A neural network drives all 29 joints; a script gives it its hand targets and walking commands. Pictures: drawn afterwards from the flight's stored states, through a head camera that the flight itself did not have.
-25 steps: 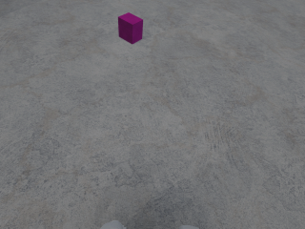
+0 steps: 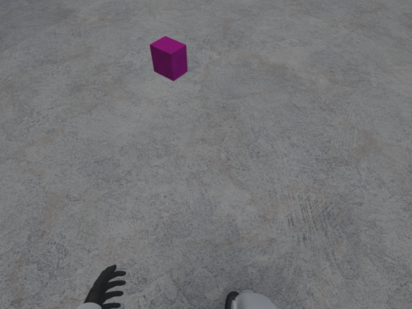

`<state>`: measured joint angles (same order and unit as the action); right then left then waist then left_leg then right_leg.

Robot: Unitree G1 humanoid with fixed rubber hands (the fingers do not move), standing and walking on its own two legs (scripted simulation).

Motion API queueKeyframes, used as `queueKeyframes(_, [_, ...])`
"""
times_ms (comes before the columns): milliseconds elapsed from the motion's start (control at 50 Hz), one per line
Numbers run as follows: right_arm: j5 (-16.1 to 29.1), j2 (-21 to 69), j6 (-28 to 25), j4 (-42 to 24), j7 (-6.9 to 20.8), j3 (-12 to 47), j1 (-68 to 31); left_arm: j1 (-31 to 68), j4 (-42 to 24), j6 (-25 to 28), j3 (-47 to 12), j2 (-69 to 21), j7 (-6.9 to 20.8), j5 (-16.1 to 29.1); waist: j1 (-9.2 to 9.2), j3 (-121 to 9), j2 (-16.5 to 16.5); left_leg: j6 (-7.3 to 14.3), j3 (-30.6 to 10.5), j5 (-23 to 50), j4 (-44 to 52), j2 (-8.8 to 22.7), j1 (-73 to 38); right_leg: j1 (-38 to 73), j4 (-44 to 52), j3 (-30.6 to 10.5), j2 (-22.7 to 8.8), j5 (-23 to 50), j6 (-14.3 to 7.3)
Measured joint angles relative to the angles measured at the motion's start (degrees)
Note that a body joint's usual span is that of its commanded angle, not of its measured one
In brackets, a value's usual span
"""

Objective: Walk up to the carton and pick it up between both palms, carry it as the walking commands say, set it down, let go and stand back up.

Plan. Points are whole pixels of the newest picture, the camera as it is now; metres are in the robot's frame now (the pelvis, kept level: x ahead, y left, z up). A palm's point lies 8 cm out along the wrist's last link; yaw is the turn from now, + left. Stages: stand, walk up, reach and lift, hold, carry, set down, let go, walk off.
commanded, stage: walk up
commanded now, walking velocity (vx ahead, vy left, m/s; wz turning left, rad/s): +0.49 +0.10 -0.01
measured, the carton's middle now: (169, 58) +1.92 +0.16 -0.64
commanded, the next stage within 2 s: none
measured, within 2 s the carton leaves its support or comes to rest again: neither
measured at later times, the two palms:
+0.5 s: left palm out of the picture +0.14 +0.26 -0.11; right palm (277, 211) +0.33 -0.20 -0.11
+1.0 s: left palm (94, 142) +0.59 +0.31 -0.11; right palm (244, 204) +0.34 -0.11 -0.08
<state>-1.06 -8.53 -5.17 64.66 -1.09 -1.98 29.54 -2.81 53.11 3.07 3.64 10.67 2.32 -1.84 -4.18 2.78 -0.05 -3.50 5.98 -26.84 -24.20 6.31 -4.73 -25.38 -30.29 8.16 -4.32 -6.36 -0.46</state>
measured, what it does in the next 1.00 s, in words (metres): walks ahead: left foot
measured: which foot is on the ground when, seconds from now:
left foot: down 0.00-0.00, up 0.02-0.54, down 0.56-1.00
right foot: down 0.00-0.58, up 0.60-1.00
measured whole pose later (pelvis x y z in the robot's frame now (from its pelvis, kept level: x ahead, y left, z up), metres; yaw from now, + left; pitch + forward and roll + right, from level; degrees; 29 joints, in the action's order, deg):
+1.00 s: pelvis +0.47 +0.09 +0.03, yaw +0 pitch +0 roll -4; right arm -1.0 -5.8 -6.1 64.1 -0.6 -0.3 30.3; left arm -5.7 55.2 -0.7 4.5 11.6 3.3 -1.2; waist -4.8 2.0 -2.2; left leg 0.5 7.1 -15.9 -14.3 4.6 -2.1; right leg -36.1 -50.5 5.7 -5.4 -1.0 1.9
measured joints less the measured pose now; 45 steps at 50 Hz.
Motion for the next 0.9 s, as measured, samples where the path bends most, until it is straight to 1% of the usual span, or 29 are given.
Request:
queueKeyframes(20, [0.1,-0.6,0.4,0.6,0.1,-0.2,-0.9,-0.5,0.1,0.9,0.2,-0.1,-0.5,-0.4,0.98,0.6,0.8,1.0,-1.2,-2.3,-9.0,0.5,3.1,-0.7,-3.1,0.1,0.4,-0.6,-0.9])
queueKeyframes(40, [0.4,-1.2,0.9,0.6,0.2,-0.6,-2.1,-1.5,0.5,1.2,0.2,0.1,-1.0,-0.5,1.66,1.2,1.4,1.7,-3.4,-2.8,-18.8,-0.1,7.0,-0.8,-5.8,0.2,0.5,-2.6,-1.4])
queueKeyframes(60, [0.5,-2.0,1.2,0.2,0.4,-1.0,-3.4,-3.2,1.3,1.2,0.1,0.3,-1.4,-0.3,2.37,1.4,1.7,2.1,-4.9,-2.0,-27.6,-1.3,11.1,0.0,-6.4,0.0,0.5,-4.3,-1.7])
queueKeyframes(80, [0.3,-2.7,1.4,-0.5,0.6,-1.4,-4.9,-5.2,2.3,1.0,0.1,0.7,-1.7,-0.1,3.08,1.3,1.9,2.6,-5.3,-0.1,-34.7,-2.3,15.0,1.4,-5.5,-0.3,0.6,-5.3,-1.7])
queueKeyframes(100, [0.1,-3.4,1.4,-1.2,0.9,-1.7,-6.4,-7.4,3.3,0.8,0.2,1.1,-1.9,0.1,3.69,1.1,1.9,3.1,-5.0,2.8,-39.8,-2.8,18.7,3.3,-3.7,-0.6,0.5,-5.1,-1.3])
queueKeyframes(120, [-0.2,-3.9,1.4,-1.9,1.1,-2.0,-7.9,-9.5,4.2,0.6,0.4,1.6,-2.0,0.2,4.22,0.9,1.9,3.5,-4.5,6.2,-42.8,-2.7,21.9,5.4,-1.5,-0.7,0.5,-4.9,-1.1])
queueKeyframes(160, [-0.7,-4.7,1.8,-3.5,1.7,-2.3,-10.7,-13.5,5.8,0.7,0.8,1.9,-2.2,0.3,5.24,0.6,2.1,3.9,-4.1,11.4,-44.4,-1.9,27.1,9.5,2.7,-0.8,0.7,-4.4,-1.1])
queueKeyframes(220, [-0.9,-5.5,2.9,-5.7,2.5,-2.4,-14.4,-19.1,7.7,1.0,0.6,1.4,-2.2,0.1,6.42,0.2,2.1,3.7,-4.9,15.7,-42.3,-1.1,32.7,14.3,6.7,-1.4,0.8,-4.4,-0.9])
queueKeyframes(280, [-1.0,-5.4,4.4,-6.8,3.2,-2.1,-16.9,-22.9,8.7,0.9,0.0,-0.1,-2.4,0.0,6.92,-0.6,2.3,2.9,-5.6,19.6,-38.7,-0.3,36.9,17.8,9.1,-1.7,0.8,-5.3,-0.5])
queueKeyframes(340, [-1.1,-4.5,5.3,-7.0,4.0,-1.6,-18.7,-24.7,8.7,1.0,-0.4,-1.4,-2.6,0.1,7.25,-1.2,2.2,1.7,-5.2,23.5,-32.5,0.6,39.0,20.5,11.2,-1.7,0.6,-6.3,0.2])
queueKeyframes(400, [-1.0,-3.7,5.4,-7.1,4.6,-1.2,-20.2,-25.1,8.3,1.2,-0.6,-2.4,-2.9,0.3,7.64,-1.6,2.1,0.5,-3.7,25.3,-24.5,1.1,39.0,23.0,13.3,-1.7,0.2,-7.2,1.4])
queueKeyframes(480, [-0.5,-2.9,5.2,-7.8,4.9,-0.8,-22.3,-24.7,7.7,1.5,-0.2,-2.3,-3.3,0.1,8.32,-2.0,1.9,0.1,-0.8,24.5,-13.9,1.2,36.2,26.1,15.1,-1.3,-0.6,-9.4,3.5])
queueKeyframes(520, [-0.3,-2.8,4.8,-8.2,4.8,-0.7,-23.5,-24.7,7.8,1.5,0.2,-1.7,-3.5,-0.1,8.69,-2.1,1.5,0.5,0.1,22.0,-9.7,0.8,33.9,27.4,15.0,-1.3,-1.2,-11.2,4.9])
queueKeyframes(560, [-0.4,-2.8,4.1,-8.7,4.6,-0.7,-24.3,-24.7,8.1,1.2,0.7,-0.7,-3.5,-0.2,8.7,-2.1,0.9,1.6,0.8,18.3,-5.5,0.0,30.6,28.0,12.9,-1.3,-2.2,-14.1,6.2])
queueKeyframes(580, [-0.6,-2.6,3.2,-8.8,4.2,-0.8,-24.8,-24.3,8.4,1.0,0.8,0.1,-3.3,-0.2,8.22,-1.5,-0.4,2.8,1.4,20.2,-5.0,-1.1,29.7,27.2,9.2,-1.5,-3.7,-16.7,5.9])
queueKeyframes(600, [-0.9,-2.2,2.2,-8.9,3.8,-0.8,-25.1,-23.5,8.6,0.7,0.8,0.9,-3.2,-0.3,7.96,-0.3,-2.0,4.0,2.4,19.7,-7.2,-2.2,29.6,24.9,2.2,-1.8,-5.7,-18.8,4.4])
queueKeyframes(620, [-0.9,-2.3,1.2,-9.0,3.3,-0.8,-24.7,-22.7,8.4,0.4,0.8,1.0,-2.9,0.1,7.64,0.4,-2.1,4.9,2.8,17.7,-9.6,-2.1,29.6,21.1,-7.5,-3.3,-5.4,-20.7,3.0])
queueKeyframes(660, [-0.5,-2.8,0.2,-8.5,2.8,-1.1,-22.0,-20.4,7.6,0.0,1.1,1.2,-2.5,0.1,6.03,0.8,-0.5,5.7,2.3,14.3,-10.2,-1.0,27.7,13.0,-25.8,-5.2,-1.9,-20.8,0.9])
queueKeyframes(680, [-0.7,-3.1,-0.1,-7.8,2.6,-1.0,-20.2,-19.0,7.3,0.0,1.4,1.6,-2.2,0.2,5.17,0.8,-0.2,5.0,2.2,14.3,-8.8,-0.6,25.8,9.5,-31.9,-5.3,-0.7,-19.2,0.3])
queueKeyframes(700, [-0.9,-3.3,-0.3,-6.9,2.5,-0.8,-18.3,-17.5,6.8,0.0,1.7,2.1,-2.0,0.5,4.31,0.9,-0.3,4.9,2.2,14.2,-7.2,-0.5,23.9,6.4,-35.6,-5.2,-0.1,-16.6,-0.1])
queueKeyframes(740, [-0.8,-3.4,-0.4,-4.9,2.1,-0.5,-14.1,-14.2,5.4,-0.2,2.0,3.1,-1.5,0.4,2.69,0.8,-0.7,5.3,2.0,14.1,-3.8,-0.8,20.4,1.3,-37.9,-4.6,-0.2,-12.0,-0.3])
queueKeyframes(780, [-0.7,-3.0,-0.3,-2.9,1.9,0.0,-10.0,-10.7,4.0,-0.8,2.2,3.9,-1.1,0.2,1.58,0.8,-1.2,5.6,1.5,13.9,-1.2,-1.3,17.3,-2.9,-37.4,-4.7,-0.7,-8.7,0.0])
queueKeyframes(840, [-0.6,-1.5,-0.5,-0.6,1.6,0.9,-4.9,-7.0,2.8,-2.4,2.4,3.9,-0.5,0.2,0.88,0.2,-1.8,5.5,1.1,13.2,2.1,-1.7,12.9,-7.6,-34.8,-5.0,-1.2,-4.4,0.9])
queueKeyframes(900, [-0.4,0.3,-0.8,0.1,1.3,1.6,-1.5,-5.1,2.5,-3.6,2.0,2.8,0.1,0.4,0.3,-0.6,-2.0,5.1,1.1,12.4,5.2,-1.8,8.8,-10.3,-30.6,-4.6,-1.4,0.1,1.8])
